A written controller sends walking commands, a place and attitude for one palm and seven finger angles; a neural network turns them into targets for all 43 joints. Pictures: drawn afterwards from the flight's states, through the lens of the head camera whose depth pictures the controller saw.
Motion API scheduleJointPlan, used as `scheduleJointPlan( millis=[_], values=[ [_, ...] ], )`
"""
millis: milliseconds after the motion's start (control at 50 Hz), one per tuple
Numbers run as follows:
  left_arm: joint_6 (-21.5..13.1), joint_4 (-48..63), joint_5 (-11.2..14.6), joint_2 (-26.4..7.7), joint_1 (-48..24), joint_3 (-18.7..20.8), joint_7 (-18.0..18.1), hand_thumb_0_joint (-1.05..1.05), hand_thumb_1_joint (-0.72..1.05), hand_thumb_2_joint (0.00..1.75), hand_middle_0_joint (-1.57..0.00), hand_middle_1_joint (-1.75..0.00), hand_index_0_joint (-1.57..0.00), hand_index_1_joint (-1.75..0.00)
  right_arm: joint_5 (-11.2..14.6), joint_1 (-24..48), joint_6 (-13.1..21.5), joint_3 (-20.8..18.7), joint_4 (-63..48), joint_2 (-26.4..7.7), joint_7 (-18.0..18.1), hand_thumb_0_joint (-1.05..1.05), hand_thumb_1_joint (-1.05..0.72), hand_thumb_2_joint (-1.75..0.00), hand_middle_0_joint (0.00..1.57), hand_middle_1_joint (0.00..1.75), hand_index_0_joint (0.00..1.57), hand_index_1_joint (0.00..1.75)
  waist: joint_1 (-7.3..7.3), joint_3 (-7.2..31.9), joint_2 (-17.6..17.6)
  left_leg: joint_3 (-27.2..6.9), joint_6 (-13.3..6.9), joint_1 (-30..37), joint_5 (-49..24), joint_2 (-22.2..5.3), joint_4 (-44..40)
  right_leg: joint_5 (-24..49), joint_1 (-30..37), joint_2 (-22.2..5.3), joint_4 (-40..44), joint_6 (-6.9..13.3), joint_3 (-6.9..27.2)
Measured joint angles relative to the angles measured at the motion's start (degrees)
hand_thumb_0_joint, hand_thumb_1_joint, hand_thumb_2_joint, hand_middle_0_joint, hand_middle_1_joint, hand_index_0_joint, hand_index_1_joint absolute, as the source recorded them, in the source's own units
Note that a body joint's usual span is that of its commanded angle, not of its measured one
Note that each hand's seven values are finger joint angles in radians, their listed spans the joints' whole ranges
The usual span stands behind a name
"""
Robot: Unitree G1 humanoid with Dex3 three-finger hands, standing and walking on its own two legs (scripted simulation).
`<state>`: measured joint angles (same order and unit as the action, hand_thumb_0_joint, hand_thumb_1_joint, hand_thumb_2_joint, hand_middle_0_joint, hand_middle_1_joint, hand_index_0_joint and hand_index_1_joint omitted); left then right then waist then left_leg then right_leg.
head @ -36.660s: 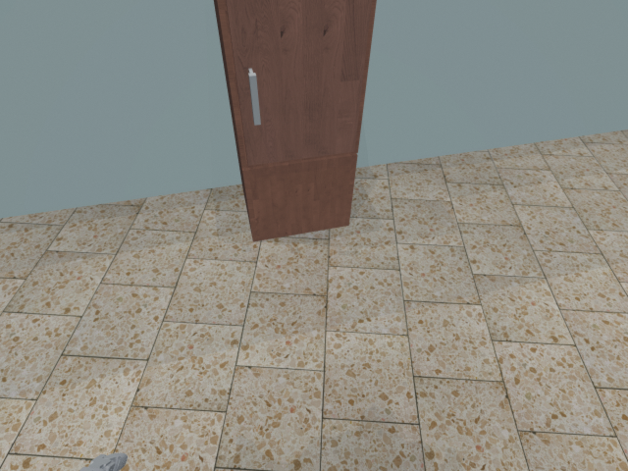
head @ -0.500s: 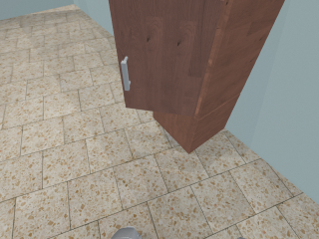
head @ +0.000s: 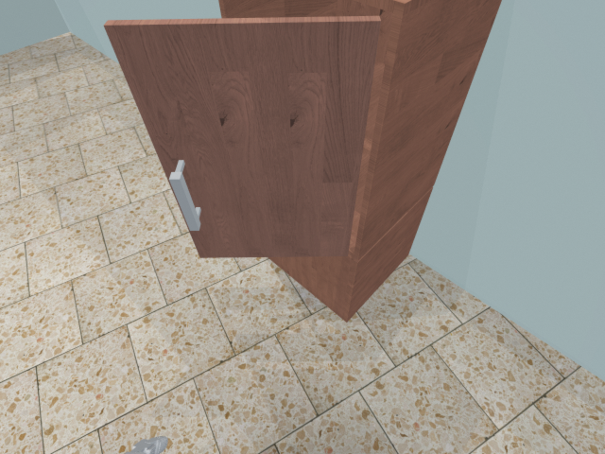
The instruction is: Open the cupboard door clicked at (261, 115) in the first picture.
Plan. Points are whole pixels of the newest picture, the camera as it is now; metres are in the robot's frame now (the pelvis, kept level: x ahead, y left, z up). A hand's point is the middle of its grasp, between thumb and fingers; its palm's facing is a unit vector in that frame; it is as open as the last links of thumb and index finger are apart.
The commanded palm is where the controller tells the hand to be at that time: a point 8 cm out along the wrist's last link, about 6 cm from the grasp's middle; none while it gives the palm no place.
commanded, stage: come to a stop and stand still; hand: left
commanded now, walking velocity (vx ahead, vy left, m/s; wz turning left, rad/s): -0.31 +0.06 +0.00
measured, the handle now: (188, 196) +0.60 +0.26 -0.07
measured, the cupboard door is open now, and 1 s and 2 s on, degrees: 44 44 44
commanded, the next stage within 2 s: look again from close up in 1.86 s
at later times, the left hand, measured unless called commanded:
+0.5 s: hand out of the picture +0.09 +0.23 -0.18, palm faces +0.05 -0.98 -0.21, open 7.3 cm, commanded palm none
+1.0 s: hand out of the picture +0.03 +0.15 -0.17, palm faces +0.00 -0.98 -0.18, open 7.3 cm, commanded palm none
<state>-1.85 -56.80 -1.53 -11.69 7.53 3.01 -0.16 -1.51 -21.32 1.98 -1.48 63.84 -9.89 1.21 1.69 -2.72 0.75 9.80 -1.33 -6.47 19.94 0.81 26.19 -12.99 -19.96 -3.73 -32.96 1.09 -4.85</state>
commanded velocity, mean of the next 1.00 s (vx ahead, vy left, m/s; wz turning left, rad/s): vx -0.08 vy -0.01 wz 0.00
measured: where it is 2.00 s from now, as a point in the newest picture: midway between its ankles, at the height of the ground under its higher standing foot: outside the picture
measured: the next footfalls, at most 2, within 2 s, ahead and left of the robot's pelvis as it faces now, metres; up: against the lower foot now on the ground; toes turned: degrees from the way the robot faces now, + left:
left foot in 0.36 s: +0.12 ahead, +0.13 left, +0.00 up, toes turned +2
right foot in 0.78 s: -0.01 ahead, -0.12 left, +0.00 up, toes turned -3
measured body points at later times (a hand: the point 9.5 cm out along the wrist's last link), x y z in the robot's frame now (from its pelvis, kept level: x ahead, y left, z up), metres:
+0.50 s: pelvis +0.04 +0.04 +0.00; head +0.08 +0.07 +0.45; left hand +0.09 +0.29 -0.16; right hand +0.12 -0.20 -0.13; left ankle +0.08 +0.13 -0.73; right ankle -0.01 -0.10 -0.67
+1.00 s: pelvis +0.02 -0.02 +0.00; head +0.02 -0.02 +0.45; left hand +0.03 +0.20 -0.16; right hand -0.01 -0.25 -0.16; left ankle +0.08 +0.13 -0.73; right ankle -0.05 -0.11 -0.73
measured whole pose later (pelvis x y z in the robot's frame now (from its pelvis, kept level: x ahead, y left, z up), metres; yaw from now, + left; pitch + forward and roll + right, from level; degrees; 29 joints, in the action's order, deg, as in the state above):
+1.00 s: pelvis +0.02 -0.02 +0.00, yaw +0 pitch -2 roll +0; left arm 0.8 -63.7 -0.5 -8.3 15.9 0.2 2.0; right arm -0.8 -16.8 -1.5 -1.7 65.9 -9.6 1.4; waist 1.9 -1.5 0.5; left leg 1.7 2.0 -16.4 9.0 -2.9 27.2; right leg -21.4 -4.1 0.4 -27.0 1.4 -2.6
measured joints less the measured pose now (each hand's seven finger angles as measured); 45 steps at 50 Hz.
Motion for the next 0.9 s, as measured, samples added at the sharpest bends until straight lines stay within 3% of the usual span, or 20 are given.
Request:
scheduleJointPlan(
  millis=[60,120,300,340,360,420,480,540,700,780,840,900],
  values=[
    [-1.43,-0.34,0.34,1.05,-0.69,-0.80,0.61,0.00,0.92,0.90,-0.19,-0.30,-0.20,-0.30,0.69,0.57,-1.37,0.11,1.23,0.08,-0.02,0.00,-0.92,-0.90,0.20,0.30,0.20,0.30,0.70,-1.31,-1.88,-3.22,1.34,-4.90,8.81,-1.71,13.79,-2.51,1.62,1.64,-0.88,1.58,-1.04],
    [-0.98,-0.95,0.43,2.18,-0.56,-1.71,1.50,0.00,0.91,0.90,-0.20,-0.30,-0.20,-0.30,1.29,2.56,-2.55,0.29,1.14,0.78,0.42,0.00,-0.92,-0.90,0.20,0.30,0.20,0.30,0.78,-2.06,-1.31,-5.66,2.72,-9.71,11.42,-1.62,21.08,-2.13,4.31,1.63,2.25,1.68,-1.13],
    [1.97,-1.72,0.47,1.49,0.02,-0.51,2.40,-0.01,0.93,0.90,-0.20,-0.30,-0.21,-0.30,1.24,9.88,-4.25,-0.69,-2.80,1.40,0.24,0.00,-0.92,-0.90,0.20,0.30,0.20,0.30,-0.93,-3.21,0.74,-6.79,4.82,-13.39,2.48,-1.70,13.38,-2.47,7.29,1.06,3.98,0.07,-0.98],
    [2.60,-1.76,0.62,1.03,0.79,-0.25,2.39,-0.01,0.93,0.90,-0.20,-0.30,-0.21,-0.30,1.09,10.69,-4.03,-0.99,-3.81,0.72,0.11,0.00,-0.92,-0.90,0.20,0.30,0.20,0.30,-1.19,-3.01,0.73,-6.29,4.41,-11.34,-4.69,-1.84,7.20,-3.95,6.72,1.11,1.50,-0.75,-1.06],
    [3.04,-1.71,0.73,0.77,1.21,-0.16,2.37,-0.01,0.92,0.90,-0.20,-0.30,-0.21,-0.30,0.90,10.83,-3.70,-1.15,-4.26,0.40,0.09,0.00,-0.92,-0.90,0.20,0.30,0.20,0.30,-1.25,-2.65,0.62,-6.40,2.65,-11.16,-8.73,-2.02,5.98,-5.01,5.97,1.16,-0.34,-1.22,-1.22],
    [4.57,-1.65,1.07,-0.62,1.91,0.28,2.72,0.00,0.92,0.90,-0.20,-0.30,-0.21,-0.30,0.24,11.87,-3.42,-0.82,-5.43,0.77,0.48,0.00,-0.92,-0.90,0.20,0.30,0.20,0.30,-2.13,-2.41,2.47,-5.25,-1.09,-11.76,-6.03,-1.43,7.66,-16.29,1.59,1.93,-12.60,-1.32,2.48],
    [5.38,-1.87,0.74,-1.14,2.57,0.63,2.41,0.00,0.91,0.90,-0.20,-0.30,-0.20,-0.30,-0.07,12.65,-3.28,-0.26,-6.70,0.84,1.14,0.00,-0.92,-0.90,0.20,0.30,0.20,0.30,-2.39,-1.84,2.36,-5.07,-1.40,-11.82,-6.44,-1.76,5.64,-17.56,-1.69,3.54,-23.04,-1.40,4.90],
    [5.51,-1.88,0.59,-1.27,3.40,0.68,1.96,0.00,0.91,0.90,-0.20,-0.30,-0.20,-0.30,-0.03,13.55,-3.08,0.11,-7.40,0.84,1.33,0.00,-0.91,-0.90,0.20,0.30,0.20,0.30,-2.59,-1.54,1.85,-4.87,-1.48,-11.99,-8.55,-2.07,2.92,-15.76,-2.24,3.71,-25.70,-2.05,5.80],
    [5.36,-2.65,0.45,-0.55,5.57,-0.22,1.03,0.00,0.91,0.90,-0.20,-0.30,-0.20,-0.30,0.10,13.17,-2.59,-0.20,-6.86,0.58,0.60,0.00,-0.91,-0.90,0.20,0.30,0.20,0.30,-1.42,-0.62,-0.25,-4.72,-0.46,-12.86,-12.01,-3.39,-0.75,-15.37,5.15,2.37,-9.13,-2.13,3.97],
    [3.95,-2.70,0.37,-0.07,6.46,-0.66,1.16,0.00,0.91,0.90,-0.20,-0.30,-0.20,-0.30,0.65,10.99,-3.31,-0.74,-5.12,0.21,0.24,0.00,-0.91,-0.90,0.20,0.30,0.20,0.30,-1.22,0.15,0.17,-4.40,0.98,-14.25,-11.90,-2.78,1.09,-7.49,11.02,1.90,5.61,-0.96,3.95],
    [3.43,-3.93,0.42,1.41,7.22,-1.65,1.32,0.00,0.91,0.90,-0.20,-0.30,-0.20,-0.30,0.64,9.05,-4.27,-1.00,-3.05,-0.63,-0.22,0.00,-0.91,-0.90,0.20,0.30,0.20,0.30,-0.58,0.50,-1.21,-6.39,2.04,-13.70,-7.51,-2.75,2.32,-7.15,12.03,2.63,5.56,-0.80,3.12],
    [2.63,-5.03,0.82,2.62,8.10,-2.42,1.50,0.00,0.91,0.90,-0.20,-0.30,-0.20,-0.30,0.53,6.92,-3.83,-0.78,-1.14,-0.96,-0.25,0.00,-0.91,-0.90,0.20,0.30,0.20,0.30,-0.18,0.94,-1.79,-7.53,2.27,-12.07,-12.22,-3.22,0.67,-7.58,13.29,3.53,5.55,-0.44,2.65]
  ],
)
